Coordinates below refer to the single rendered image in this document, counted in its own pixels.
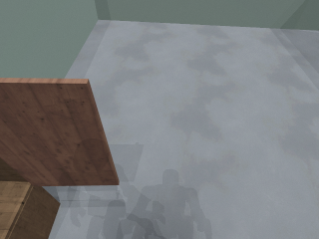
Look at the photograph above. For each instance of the cupboard door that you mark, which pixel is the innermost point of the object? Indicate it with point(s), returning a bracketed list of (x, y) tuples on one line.
[(51, 133)]

